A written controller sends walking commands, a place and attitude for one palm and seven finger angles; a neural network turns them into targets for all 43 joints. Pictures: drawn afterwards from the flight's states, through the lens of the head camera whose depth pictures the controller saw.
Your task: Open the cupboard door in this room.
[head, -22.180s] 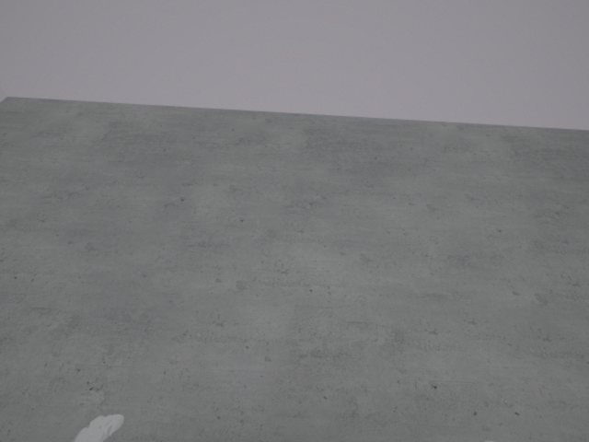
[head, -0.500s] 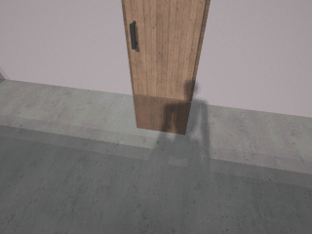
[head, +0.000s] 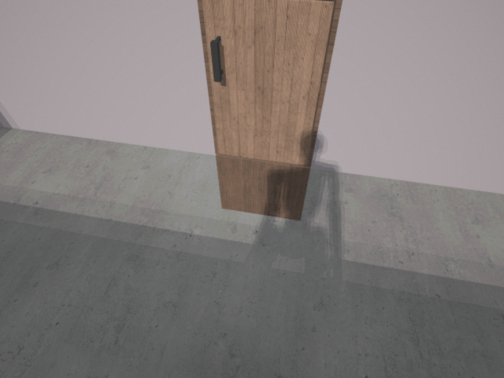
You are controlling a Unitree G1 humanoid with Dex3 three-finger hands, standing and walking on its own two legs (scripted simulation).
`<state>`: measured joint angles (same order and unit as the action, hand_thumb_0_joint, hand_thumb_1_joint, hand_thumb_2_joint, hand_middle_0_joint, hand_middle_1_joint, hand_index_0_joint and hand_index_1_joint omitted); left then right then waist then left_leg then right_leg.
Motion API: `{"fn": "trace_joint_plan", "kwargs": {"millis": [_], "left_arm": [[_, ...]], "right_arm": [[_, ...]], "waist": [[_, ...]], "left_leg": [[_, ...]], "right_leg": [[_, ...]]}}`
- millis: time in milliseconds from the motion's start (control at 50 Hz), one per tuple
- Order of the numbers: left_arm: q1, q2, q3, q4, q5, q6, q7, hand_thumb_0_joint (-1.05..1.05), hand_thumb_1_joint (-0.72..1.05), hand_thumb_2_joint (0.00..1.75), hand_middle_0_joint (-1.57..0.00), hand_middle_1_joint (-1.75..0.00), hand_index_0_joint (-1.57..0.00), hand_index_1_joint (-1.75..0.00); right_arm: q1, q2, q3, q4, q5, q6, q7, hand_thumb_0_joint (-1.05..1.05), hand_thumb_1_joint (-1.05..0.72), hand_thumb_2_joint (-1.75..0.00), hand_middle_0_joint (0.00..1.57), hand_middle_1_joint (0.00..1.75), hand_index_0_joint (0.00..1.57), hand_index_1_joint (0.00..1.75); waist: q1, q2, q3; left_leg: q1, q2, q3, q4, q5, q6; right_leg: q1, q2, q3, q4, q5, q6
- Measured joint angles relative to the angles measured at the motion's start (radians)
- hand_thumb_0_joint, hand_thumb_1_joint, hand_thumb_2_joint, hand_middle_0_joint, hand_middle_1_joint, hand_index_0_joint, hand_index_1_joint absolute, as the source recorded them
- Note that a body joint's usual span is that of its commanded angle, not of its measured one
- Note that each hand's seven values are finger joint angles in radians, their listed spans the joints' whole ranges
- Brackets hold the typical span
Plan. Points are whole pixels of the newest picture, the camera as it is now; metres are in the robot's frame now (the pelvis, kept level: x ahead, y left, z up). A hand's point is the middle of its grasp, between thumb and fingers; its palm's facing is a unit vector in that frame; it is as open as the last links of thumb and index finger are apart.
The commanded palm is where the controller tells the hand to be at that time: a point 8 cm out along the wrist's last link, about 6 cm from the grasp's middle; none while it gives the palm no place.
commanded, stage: look at it before walking up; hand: left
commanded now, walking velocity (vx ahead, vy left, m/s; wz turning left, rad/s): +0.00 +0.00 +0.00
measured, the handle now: (218, 59) +1.00 +0.17 +0.05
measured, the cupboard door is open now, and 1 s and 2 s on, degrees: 0 0 0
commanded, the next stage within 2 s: turn to face it in 0.16 s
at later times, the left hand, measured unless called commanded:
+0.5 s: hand out of the picture -0.01 +0.16 -0.18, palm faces +0.02 -0.99 -0.16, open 7.4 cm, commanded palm none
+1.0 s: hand out of the picture +0.05 +0.20 -0.19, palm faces -0.07 -0.98 -0.18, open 7.4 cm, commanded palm none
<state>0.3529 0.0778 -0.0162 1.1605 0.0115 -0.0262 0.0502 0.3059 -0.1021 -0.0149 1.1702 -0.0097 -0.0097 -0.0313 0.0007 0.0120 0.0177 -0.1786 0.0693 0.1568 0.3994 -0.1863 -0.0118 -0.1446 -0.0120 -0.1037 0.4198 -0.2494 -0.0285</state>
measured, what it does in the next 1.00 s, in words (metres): shifts its weight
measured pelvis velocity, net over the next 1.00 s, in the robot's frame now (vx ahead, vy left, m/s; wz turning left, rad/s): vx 0.05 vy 0.03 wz -0.12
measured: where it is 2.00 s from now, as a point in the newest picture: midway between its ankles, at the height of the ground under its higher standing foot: (243, 339)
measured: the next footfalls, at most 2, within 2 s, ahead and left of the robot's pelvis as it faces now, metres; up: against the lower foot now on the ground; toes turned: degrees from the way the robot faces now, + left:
right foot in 1.16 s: +0.15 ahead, -0.10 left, +0.00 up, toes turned -17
left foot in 1.58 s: +0.40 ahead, +0.18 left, +0.00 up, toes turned +5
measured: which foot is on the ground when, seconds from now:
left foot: down 0.00-1.00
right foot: down 0.00-0.94, up 0.96-1.00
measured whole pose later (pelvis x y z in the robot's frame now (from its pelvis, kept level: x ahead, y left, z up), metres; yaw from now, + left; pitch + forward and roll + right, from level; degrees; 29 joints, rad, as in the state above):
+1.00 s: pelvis +0.05 +0.03 -0.02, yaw -7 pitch +0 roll +1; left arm 0.33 0.13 0.03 1.10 0.03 0.00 0.01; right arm 0.36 -0.15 -0.06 1.12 -0.03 -0.04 -0.01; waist 0.00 0.01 0.01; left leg -0.18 0.07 0.28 0.57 -0.39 0.03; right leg -0.28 -0.05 -0.04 0.75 -0.43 -0.01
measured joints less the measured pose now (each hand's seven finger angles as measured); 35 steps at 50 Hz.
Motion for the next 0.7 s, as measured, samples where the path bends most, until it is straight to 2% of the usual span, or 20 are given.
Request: {"fn": "trace_joint_plan", "kwargs": {"millis": [340, 520, 700], "left_arm": [[-0.025, 0.014, 0.006, -0.018, -0.001, 0.002, -0.001, 0.0, 0.91, 0.9, -0.2, -0.3, -0.19, -0.3], [-0.04, 0.014, 0.026, -0.027, 0.004, 0.025, -0.011, 0.0, 0.91, 0.9, -0.2, -0.3, -0.2, -0.3], [-0.077, 0.044, 0.046, -0.05, 0.011, 0.038, -0.017, 0.0, 0.91, 0.9, -0.2, -0.3, -0.2, -0.3]], "right_arm": [[0.012, 0.004, 0.001, 0.008, -0.001, -0.003, 0.0, 0.0, -0.91, -0.9, 0.2, 0.3, 0.2, 0.3], [-0.027, -0.008, -0.018, -0.016, -0.004, 0.007, -0.005, 0.0, -0.91, -0.9, 0.2, 0.3, 0.2, 0.3], [-0.056, -0.029, -0.036, -0.041, -0.006, 0.009, -0.005, 0.0, -0.91, -0.9, 0.2, 0.3, 0.2, 0.3]], "waist": [[-0.002, -0.004, 0.014], [0.003, -0.002, 0.035], [-0.001, -0.007, 0.048]], "left_leg": [[0.005, -0.003, 0.001, 0.004, -0.013, 0.002], [-0.025, 0.017, 0.034, 0.074, -0.055, 0.005], [-0.054, 0.031, 0.071, 0.141, -0.095, 0.015]], "right_leg": [[0.008, -0.003, 0.001, -0.004, -0.007, 0.005], [-0.033, 0.007, 0.038, 0.054, -0.027, 0.006], [-0.081, 0.013, 0.078, 0.12, -0.048, 0.015]]}}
